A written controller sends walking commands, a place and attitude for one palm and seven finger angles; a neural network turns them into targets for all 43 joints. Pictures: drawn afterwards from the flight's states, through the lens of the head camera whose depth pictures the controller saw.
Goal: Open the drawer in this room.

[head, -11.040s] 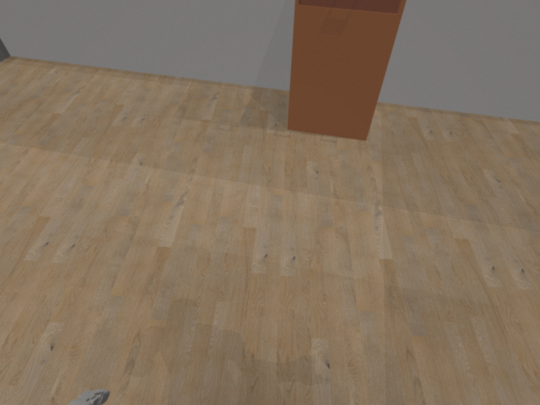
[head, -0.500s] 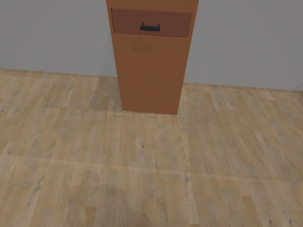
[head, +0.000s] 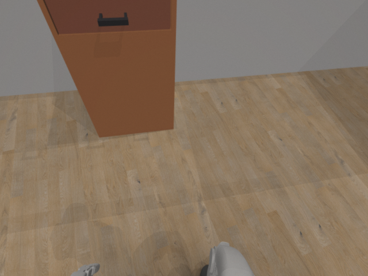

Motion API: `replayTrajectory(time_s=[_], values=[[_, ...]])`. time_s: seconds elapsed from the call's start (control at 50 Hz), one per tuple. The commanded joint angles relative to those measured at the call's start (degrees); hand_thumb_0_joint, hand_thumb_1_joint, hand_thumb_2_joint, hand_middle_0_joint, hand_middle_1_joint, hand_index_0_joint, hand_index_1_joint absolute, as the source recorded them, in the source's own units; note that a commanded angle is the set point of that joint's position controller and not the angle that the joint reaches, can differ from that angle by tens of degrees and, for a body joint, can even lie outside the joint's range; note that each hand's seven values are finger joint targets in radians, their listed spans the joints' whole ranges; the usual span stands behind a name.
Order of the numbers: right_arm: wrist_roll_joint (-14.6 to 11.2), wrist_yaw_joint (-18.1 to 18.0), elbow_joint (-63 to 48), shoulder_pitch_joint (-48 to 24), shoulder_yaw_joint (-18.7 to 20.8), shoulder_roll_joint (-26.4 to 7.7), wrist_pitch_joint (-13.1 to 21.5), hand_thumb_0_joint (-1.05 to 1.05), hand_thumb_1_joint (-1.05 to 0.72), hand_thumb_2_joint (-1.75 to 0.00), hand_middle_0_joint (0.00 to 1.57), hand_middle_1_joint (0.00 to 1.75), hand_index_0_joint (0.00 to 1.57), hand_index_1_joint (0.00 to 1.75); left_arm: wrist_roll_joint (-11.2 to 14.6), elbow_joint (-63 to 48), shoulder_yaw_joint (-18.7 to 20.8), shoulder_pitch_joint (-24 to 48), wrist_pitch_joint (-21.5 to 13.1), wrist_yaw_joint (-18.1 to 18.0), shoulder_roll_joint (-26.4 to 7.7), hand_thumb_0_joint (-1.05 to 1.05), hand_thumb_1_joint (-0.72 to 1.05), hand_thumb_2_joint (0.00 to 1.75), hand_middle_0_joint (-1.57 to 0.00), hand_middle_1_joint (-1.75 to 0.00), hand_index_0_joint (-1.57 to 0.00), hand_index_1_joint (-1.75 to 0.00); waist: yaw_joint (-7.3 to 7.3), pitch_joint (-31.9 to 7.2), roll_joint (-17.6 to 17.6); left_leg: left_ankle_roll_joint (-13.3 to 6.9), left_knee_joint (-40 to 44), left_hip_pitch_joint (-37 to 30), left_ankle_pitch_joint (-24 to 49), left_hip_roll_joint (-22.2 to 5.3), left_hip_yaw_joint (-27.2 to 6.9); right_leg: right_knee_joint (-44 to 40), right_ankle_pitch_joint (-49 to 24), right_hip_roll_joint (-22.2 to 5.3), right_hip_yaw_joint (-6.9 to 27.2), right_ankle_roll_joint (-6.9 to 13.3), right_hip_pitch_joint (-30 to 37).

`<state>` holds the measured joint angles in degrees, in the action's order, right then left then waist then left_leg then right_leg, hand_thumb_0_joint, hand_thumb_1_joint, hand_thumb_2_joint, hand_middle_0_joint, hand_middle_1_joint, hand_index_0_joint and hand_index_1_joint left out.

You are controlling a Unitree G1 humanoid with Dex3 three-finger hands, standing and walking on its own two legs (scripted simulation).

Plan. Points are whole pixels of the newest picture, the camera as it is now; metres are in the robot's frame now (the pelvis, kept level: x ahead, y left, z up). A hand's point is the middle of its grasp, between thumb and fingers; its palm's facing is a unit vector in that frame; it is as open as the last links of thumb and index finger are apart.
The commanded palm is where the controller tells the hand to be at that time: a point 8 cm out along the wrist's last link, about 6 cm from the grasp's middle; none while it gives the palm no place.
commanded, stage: walk to a spot facing it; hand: left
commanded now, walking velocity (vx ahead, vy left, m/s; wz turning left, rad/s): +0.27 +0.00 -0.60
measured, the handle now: (113, 18) +0.95 +0.31 +0.02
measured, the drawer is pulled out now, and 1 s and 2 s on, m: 0.00 0.00 0.00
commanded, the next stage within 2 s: turn to face it in 0.10 s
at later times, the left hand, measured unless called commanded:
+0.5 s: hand (131, 216) +0.27 +0.15 -0.17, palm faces -0.06 -0.98 -0.19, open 7.3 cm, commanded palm none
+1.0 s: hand (117, 212) +0.28 +0.19 -0.16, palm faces +0.11 -0.96 -0.26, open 7.3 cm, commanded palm none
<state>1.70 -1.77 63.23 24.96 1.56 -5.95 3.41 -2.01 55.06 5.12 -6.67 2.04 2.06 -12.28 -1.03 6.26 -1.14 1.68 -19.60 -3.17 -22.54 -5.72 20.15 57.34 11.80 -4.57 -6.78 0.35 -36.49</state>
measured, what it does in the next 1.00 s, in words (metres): walks ahead: right foot, then left foot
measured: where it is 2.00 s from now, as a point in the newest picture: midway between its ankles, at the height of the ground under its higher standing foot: (183, 235)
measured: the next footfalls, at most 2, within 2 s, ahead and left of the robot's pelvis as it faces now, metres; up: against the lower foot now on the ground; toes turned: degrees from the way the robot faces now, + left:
right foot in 0.14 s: +0.22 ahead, -0.11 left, +0.00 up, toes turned -13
left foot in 0.58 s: +0.30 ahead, +0.09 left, +0.00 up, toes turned +4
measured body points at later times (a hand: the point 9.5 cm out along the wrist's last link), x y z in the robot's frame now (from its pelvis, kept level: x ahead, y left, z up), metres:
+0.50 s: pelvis +0.18 -0.02 +0.00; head +0.20 -0.02 +0.45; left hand +0.28 +0.20 -0.15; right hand +0.26 -0.27 -0.14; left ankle +0.26 +0.11 -0.71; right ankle +0.18 -0.10 -0.74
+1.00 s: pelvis +0.22 -0.02 +0.01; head +0.26 -0.02 +0.45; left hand +0.28 +0.24 -0.14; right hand +0.29 -0.26 -0.15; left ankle +0.26 +0.09 -0.74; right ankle +0.22 -0.17 -0.70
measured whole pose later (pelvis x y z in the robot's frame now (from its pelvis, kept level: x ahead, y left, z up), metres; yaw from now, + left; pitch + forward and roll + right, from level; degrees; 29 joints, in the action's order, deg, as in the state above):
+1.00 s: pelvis +0.22 -0.02 +0.01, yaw +5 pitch +0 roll -1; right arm 1.3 -0.3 57.6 11.9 2.8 -10.8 -1.7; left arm -0.7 57.3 3.0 -8.9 2.2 -1.5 -12.8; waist -0.9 4.1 0.7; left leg -1.5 -25.6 16.4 -9.4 0.3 -0.6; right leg 45.9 25.7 -3.2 -1.7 -3.8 -20.2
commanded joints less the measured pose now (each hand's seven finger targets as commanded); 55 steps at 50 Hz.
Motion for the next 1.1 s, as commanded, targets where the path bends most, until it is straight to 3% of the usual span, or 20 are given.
replayTrajectory(time_s=[0.0, 0.04, 0.08, 0.1, 0.12, 0.14, 0.18, 0.26, 0.46, 0.52, 0.54, 0.58, 0.6, 0.62, 0.7, 0.94, 1.02, 1.04, 1.06, 1.08], values=[[-0.3, -0.3, -2.8, 1.6, 2.7, -10.5, 0.8, 0.0, -0.9, -0.9, 0.2, 0.3, 0.2, 0.3, 0.4, -6.4, -0.9, 4.9, -2.3, 0.8, 1.1, 0.0, 0.9, 0.9, -0.2, -0.3, -0.2, -0.3, 0.18, 1.1, 9.7, -6.1, 1.7, -3.0, 49.0, -13.1, -1.4, -15.4, -1.6, 3.6, -4.1, 2.0, 1.9], [-0.6, 0.0, -3.9, 0.0, 3.8, -13.3, 0.5, 0.0, -0.9, -0.9, 0.2, 0.3, 0.2, 0.3, 0.2, -4.8, -0.1, -2.1, -2.9, 0.4, -1.3, 0.0, 0.9, 0.9, -0.2, -0.3, -0.2, -0.3, 3.32, -4.2, 9.5, -5.0, -8.6, -4.3, 61.1, -13.4, 0.2, -18.8, -1.5, 6.5, -5.6, 3.8, 11.7], [-1.2, 0.5, -5.9, -4.2, 4.1, -15.0, 0.2, 0.0, -0.9, -0.9, 0.2, 0.3, 0.2, 0.3, -0.2, -0.7, 1.4, -16.3, -3.7, -0.2, -5.6, 0.0, 0.9, 0.9, -0.2, -0.3, -0.2, -0.3, 10.66, -11.7, 9.1, -2.2, -30.0, 3.8, 54.7, -11.0, 1.2, -26.4, -6.7, 7.4, -5.8, 5.2, 33.3], [-2.2, 1.3, -7.7, -3.9, 3.5, -11.4, 0.0, 0.0, -0.9, -0.9, 0.2, 0.3, 0.2, 0.3, -0.2, 0.8, 2.6, -22.0, -4.3, -0.7, -12.3, 0.0, 0.9, 0.9, -0.2, -0.3, -0.2, -0.3, 12.61, -16.9, -2.2, -0.2, -48.5, 21.8, 17.1, -6.5, -2.2, -27.5, -17.0, -4.6, 10.3, 9.8, 50.5], [-2.3, 1.0, -10.1, -3.5, 2.8, -8.0, 0.0, 0.0, -0.9, -0.9, 0.2, 0.3, 0.2, 0.3, 1.4, 1.3, 3.0, -23.0, -4.3, -1.4, -17.0, 0.0, 0.9, 0.9, -0.2, -0.3, -0.2, -0.3, 9.88, -21.6, -10.6, 2.0, -67.2, 36.5, -13.3, 1.7, -8.7, -30.3, -37.3, -18.2, 34.1, 16.6, 56.9], [-2.2, 0.5, -11.5, -5.9, 2.8, -9.6, -0.3, 0.0, -0.9, -0.9, 0.2, 0.3, 0.2, 0.3, 2.1, -0.5, 3.2, -19.2, -4.1, -2.3, -16.1, 0.0, 0.9, 0.9, -0.2, -0.3, -0.2, -0.3, 9.22, -19.3, -8.8, 0.9, -68.8, 38.3, -8.5, -0.4, -18.3, -34.2, -32.0, -19.2, 34.3, 17.2, 49.8], [-1.0, 0.7, -11.2, -8.9, 2.8, -10.6, -1.0, 0.0, -0.9, -0.9, 0.2, 0.3, 0.2, 0.3, 1.9, -4.1, 1.7, -8.6, -3.8, -2.8, -11.7, 0.0, 0.9, 0.9, -0.2, -0.3, -0.2, -0.3, 4.38, -10.6, 0.0, 1.1, -65.0, 39.1, 0.0, -4.5, -20.8, -38.2, -11.2, -16.6, 29.5, 15.2, 35.1], [-0.2, 0.7, -6.9, -1.8, 1.2, -7.1, -3.8, 0.0, -0.9, -0.9, 0.2, 0.3, 0.2, 0.3, 0.6, -3.6, -0.6, -2.5, -5.1, -3.4, -7.0, 0.0, 0.9, 0.9, -0.2, -0.3, -0.2, -0.3, -2.41, -10.5, -0.5, 1.3, -50.3, 27.4, 2.6, -3.5, -18.9, -39.4, -19.1, -8.9, 12.8, 10.0, 18.3], [-1.0, 1.7, -9.0, -14.7, 0.4, -7.0, -3.5, 0.0, -0.9, -0.9, 0.2, 0.3, 0.2, 0.3, 0.9, 1.1, -1.5, -7.9, -4.4, -3.3, -6.4, 0.0, 0.9, 0.9, -0.2, -0.3, -0.2, -0.3, 2.49, -4.5, -3.6, 1.1, -22.9, 26.0, 4.3, 0.4, -16.7, -38.7, -21.2, -11.6, 7.5, 8.4, 26.4], [-0.7, 1.9, -8.5, -13.7, 0.6, -7.5, -3.5, 0.0, -0.9, -0.9, 0.2, 0.3, 0.2, 0.3, 1.2, 1.6, -1.1, -8.6, -3.7, -3.9, -6.9, 0.0, 0.9, 0.9, -0.2, -0.3, -0.2, -0.3, 1.83, -5.3, -3.0, 0.5, -13.3, 20.4, 9.5, 0.8, -16.4, -33.2, -21.4, -11.3, 4.9, 6.0, 28.1], [-0.7, 2.0, -7.9, -11.9, 0.9, -8.8, -3.3, 0.0, -0.9, -0.9, 0.2, 0.3, 0.2, 0.3, 1.4, 1.7, -1.1, -9.1, -3.4, -3.9, -6.5, 0.0, 0.9, 0.9, -0.2, -0.3, -0.2, -0.3, 1.3, -6.6, 1.1, -0.3, -8.6, 16.0, 18.8, -0.3, -17.9, -28.5, -17.8, -9.9, 2.6, 3.6, 26.6], [-0.3, 1.6, -7.7, -7.8, 2.0, -15.0, -3.3, 0.0, -0.9, -0.9, 0.2, 0.3, 0.2, 0.3, 1.8, 0.0, -1.9, -11.1, -2.8, -4.1, -2.8, 0.0, 0.9, 0.9, -0.2, -0.3, -0.2, -0.3, 0.63, -8.8, 16.3, -9.9, -4.1, 7.5, 48.1, -14.9, -35.4, -15.4, 12.1, -0.8, -3.0, -2.8, 15.8], [-0.2, 0.9, -6.7, -6.2, 2.2, -15.2, -3.5, 0.0, -0.9, -0.9, 0.2, 0.3, 0.2, 0.3, 1.6, -0.7, -2.0, -7.6, -2.2, -4.5, -3.4, 0.0, 0.9, 0.9, -0.2, -0.3, -0.2, -0.3, -1.59, -9.3, 20.3, -13.6, 0.2, 8.2, 49.0, -16.6, -41.0, -4.9, 25.6, 1.5, 0.6, -3.5, 12.9], [-0.2, 0.4, -6.8, -6.9, 2.3, -15.3, -3.6, 0.0, -0.9, -0.9, 0.2, 0.3, 0.2, 0.3, 1.4, -1.0, -1.6, -5.9, -1.8, -4.4, -4.2, 0.0, 0.9, 0.9, -0.2, -0.3, -0.2, -0.3, -1.24, -8.8, 16.1, -14.4, 0.8, 9.6, 43.7, -16.1, -40.6, 0.6, 24.7, 0.7, 4.5, -2.9, 11.0], [-0.5, 0.2, -8.6, -11.2, 2.6, -14.2, -3.0, 0.0, -0.9, -0.9, 0.2, 0.3, 0.2, 0.3, 1.2, 0.0, -1.2, -6.5, -1.9, -3.5, -3.1, 0.0, 0.9, 0.9, -0.2, -0.3, -0.2, -0.3, 0.51, -11.6, 6.7, -12.1, -0.2, 7.2, 38.3, -10.6, -32.4, 4.0, 15.1, 0.0, 6.0, -3.9, 8.2], [-0.2, 0.9, -8.6, -11.7, 3.9, -15.6, -4.2, 0.0, -0.9, -0.9, 0.2, 0.3, 0.2, 0.3, 1.5, -1.0, -1.7, -4.4, -0.9, -3.7, -3.0, 0.0, 0.9, 0.9, -0.2, -0.3, -0.2, -0.3, -0.21, -8.9, 11.6, -11.6, 0.7, 13.2, 30.0, -8.2, -34.5, -13.1, 14.2, 2.0, 4.5, -4.1, 16.1], [-0.7, 1.2, -9.6, -14.4, 4.0, -14.8, -4.6, 0.0, -0.9, -0.9, 0.2, 0.3, 0.2, 0.3, 1.5, 0.7, -1.4, -10.8, -1.6, -4.0, -4.1, 0.0, 0.9, 0.9, -0.2, -0.3, -0.2, -0.3, 2.95, -8.9, 8.4, -7.6, -2.7, 22.8, 17.5, -4.0, -33.2, -31.5, 1.1, 2.1, 3.6, -3.4, 30.1], [-1.2, 1.6, -9.7, -13.8, 3.7, -12.6, -4.6, 0.0, -0.9, -0.9, 0.2, 0.3, 0.2, 0.3, 1.0, 0.6, -1.1, -11.6, -2.2, -4.3, -6.8, 0.0, 0.9, 0.9, -0.2, -0.3, -0.2, -0.3, 3.26, -9.0, 2.2, -4.7, -8.1, 27.9, 11.9, -0.5, -30.4, -38.3, 0.8, -3.0, 9.1, -2.2, 34.8], [-1.5, 1.8, -10.9, -13.0, 2.9, -8.7, -4.6, 0.0, -0.9, -0.9, 0.2, 0.3, 0.2, 0.3, 0.4, -0.1, -0.2, -10.8, -2.7, -4.5, -11.7, 0.0, 0.9, 0.9, -0.2, -0.3, -0.2, -0.3, 2.71, -7.9, -11.5, -0.5, -18.1, 34.7, -0.4, 6.7, -21.8, -42.9, 1.1, -16.2, 22.2, 2.9, 35.5], [-0.9, 1.6, -11.9, -15.7, 3.6, -10.8, -5.5, 0.0, -0.9, -0.9, 0.2, 0.3, 0.2, 0.3, 0.7, -1.8, -0.1, -9.7, -2.4, -4.3, -13.3, 0.0, 0.9, 0.9, -0.2, -0.3, -0.2, -0.3, 4.07, -6.0, -13.0, -0.2, -29.3, 32.7, -9.2, 6.6, -22.4, -45.4, 1.8, -22.7, 26.1, 8.3, 25.2]])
